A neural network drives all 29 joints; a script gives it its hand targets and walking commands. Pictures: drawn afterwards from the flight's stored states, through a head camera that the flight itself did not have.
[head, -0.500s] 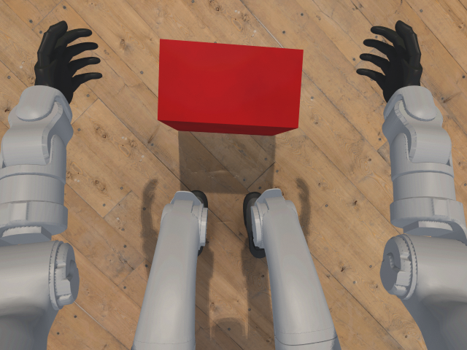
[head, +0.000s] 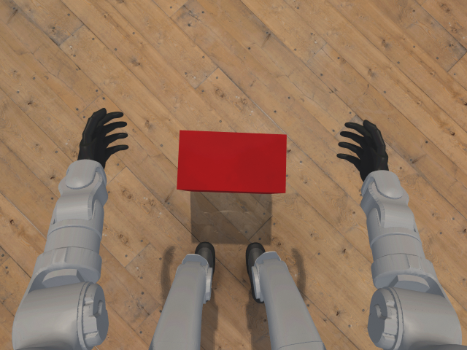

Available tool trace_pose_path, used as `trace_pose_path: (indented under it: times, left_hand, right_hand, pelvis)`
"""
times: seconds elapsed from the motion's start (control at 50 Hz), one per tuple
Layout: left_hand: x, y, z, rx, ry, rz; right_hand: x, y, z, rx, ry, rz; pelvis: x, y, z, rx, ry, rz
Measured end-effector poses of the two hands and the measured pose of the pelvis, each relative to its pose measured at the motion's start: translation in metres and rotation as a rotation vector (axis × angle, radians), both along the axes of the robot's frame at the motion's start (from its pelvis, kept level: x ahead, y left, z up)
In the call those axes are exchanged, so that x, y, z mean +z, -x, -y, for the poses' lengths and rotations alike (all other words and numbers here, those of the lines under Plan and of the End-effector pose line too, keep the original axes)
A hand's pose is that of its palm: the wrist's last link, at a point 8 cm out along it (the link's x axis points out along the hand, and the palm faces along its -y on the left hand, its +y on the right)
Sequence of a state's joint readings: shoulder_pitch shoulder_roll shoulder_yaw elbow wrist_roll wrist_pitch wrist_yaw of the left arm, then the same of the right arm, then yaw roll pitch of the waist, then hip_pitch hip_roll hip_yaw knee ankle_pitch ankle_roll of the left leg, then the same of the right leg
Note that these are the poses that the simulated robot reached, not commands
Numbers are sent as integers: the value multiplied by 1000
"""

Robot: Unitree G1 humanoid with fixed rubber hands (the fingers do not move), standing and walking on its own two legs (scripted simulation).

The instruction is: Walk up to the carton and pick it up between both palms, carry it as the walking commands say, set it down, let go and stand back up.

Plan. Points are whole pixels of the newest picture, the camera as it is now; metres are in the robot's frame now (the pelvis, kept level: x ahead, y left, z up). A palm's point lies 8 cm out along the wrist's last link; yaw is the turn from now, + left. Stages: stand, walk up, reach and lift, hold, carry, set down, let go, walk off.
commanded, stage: let go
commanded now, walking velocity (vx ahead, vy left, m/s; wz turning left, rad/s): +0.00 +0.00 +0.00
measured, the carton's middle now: (231, 167) +0.42 -0.01 -0.54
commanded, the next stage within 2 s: stand in 1.02 s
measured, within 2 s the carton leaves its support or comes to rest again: neither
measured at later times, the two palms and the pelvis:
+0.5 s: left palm (51, 281) +0.24 +0.22 -0.01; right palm (437, 279) +0.22 -0.24 +0.01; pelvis +0.03 -0.01 +0.08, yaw +0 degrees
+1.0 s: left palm (21, 328) +0.20 +0.24 +0.01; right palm (438, 320) +0.19 -0.22 +0.03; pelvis +0.04 +0.02 +0.09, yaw -2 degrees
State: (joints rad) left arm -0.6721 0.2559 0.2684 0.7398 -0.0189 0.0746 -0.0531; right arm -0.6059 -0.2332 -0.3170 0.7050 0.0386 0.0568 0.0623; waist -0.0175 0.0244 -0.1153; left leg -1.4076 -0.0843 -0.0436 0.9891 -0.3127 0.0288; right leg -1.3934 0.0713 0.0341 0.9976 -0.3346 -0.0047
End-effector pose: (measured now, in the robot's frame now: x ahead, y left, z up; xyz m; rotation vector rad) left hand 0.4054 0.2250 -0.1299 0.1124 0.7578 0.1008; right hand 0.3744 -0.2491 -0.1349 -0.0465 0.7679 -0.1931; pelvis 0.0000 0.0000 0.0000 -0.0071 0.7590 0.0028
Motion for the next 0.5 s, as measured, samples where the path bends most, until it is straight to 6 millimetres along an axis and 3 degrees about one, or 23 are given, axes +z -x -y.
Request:
trace_pose_path:
  times: [0.08,0.14,0.28,0.5]
  left_hand:
    - [17,10,-4,-20,-60,22]
    - [38,29,-7,-35,-85,13]
    - [76,87,-2,-27,-32,-18]
    - [124,166,7,-56,-36,-19]
  right_hand:
    - [24,-5,6,59,59,52]
    - [46,5,6,114,73,46]
    - [81,69,3,126,59,-65]
    - [142,150,-7,147,82,-23]
  pelvis:
    - [6,-4,2,-8,4,20]
    - [15,-12,5,-9,-5,62]
    - [42,-30,10,6,-11,212]
    - [76,-29,7,-4,-8,523]
